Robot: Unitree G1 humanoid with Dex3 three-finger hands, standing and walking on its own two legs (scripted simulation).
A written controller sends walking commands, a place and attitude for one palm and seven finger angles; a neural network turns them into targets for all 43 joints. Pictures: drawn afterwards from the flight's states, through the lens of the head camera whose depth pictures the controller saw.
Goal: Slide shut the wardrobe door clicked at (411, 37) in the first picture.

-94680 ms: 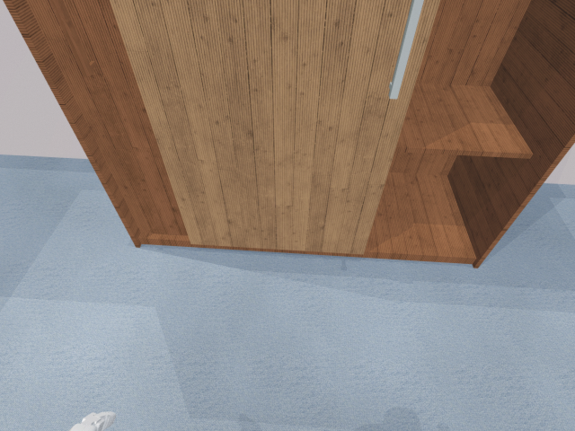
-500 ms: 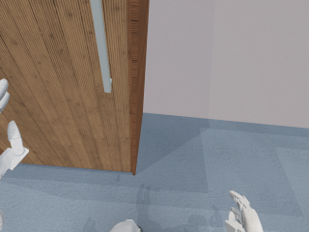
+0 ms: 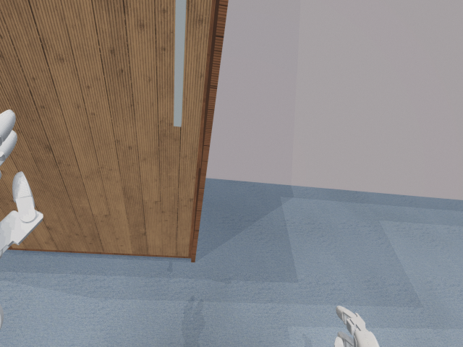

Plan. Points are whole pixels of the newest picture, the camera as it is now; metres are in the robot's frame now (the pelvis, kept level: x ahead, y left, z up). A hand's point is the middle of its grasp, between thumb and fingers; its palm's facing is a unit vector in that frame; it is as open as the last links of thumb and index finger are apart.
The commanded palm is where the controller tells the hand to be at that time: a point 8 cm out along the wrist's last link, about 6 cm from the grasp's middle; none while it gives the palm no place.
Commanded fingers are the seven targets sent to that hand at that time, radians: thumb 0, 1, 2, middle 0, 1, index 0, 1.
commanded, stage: stop stepping back and stand still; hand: left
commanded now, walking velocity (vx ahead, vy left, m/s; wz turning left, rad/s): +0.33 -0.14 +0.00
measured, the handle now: (180, 62) +0.64 +0.20 +0.20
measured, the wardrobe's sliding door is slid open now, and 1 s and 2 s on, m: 0.01 0.01 0.01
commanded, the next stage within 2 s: let the arm hang, fingers relaxed in 0.94 s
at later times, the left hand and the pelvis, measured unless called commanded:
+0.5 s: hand out of the picture +0.09 +0.35 +0.19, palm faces +0.47 -0.83 -0.30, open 7.4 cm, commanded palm +0.01 +0.38 +0.20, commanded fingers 0.00 0.90 0.90 -0.20 -0.30 -0.20 -0.30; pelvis -0.13 +0.08 +0.01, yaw +0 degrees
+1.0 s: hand out of the picture +0.05 +0.36 +0.20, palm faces +0.48 -0.75 -0.44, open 7.4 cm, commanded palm -0.02 +0.40 +0.20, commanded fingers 0.00 0.90 0.90 -0.20 -0.30 -0.20 -0.30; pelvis -0.14 +0.09 +0.01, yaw +3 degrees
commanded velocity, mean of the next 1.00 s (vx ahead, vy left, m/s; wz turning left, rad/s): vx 0.14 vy -0.09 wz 0.00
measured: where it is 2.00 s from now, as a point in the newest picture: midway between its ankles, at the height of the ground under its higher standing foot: outside the picture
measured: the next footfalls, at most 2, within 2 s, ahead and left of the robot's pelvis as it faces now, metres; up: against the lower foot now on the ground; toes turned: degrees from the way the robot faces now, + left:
right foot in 0.22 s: -0.03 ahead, -0.08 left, +0.01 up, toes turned -8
left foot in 0.40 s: -0.08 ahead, +0.22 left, +0.00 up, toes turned +9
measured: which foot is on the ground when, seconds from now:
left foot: down 0.00-0.18, up 0.20-0.38, down 0.40-1.00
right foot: down 0.00-0.00, up 0.02-0.20, down 0.22-0.40, up 0.42-0.64, down 0.66-1.00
